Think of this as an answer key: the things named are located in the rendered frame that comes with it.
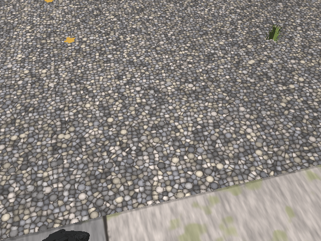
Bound left robot hand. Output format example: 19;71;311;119
42;229;90;241

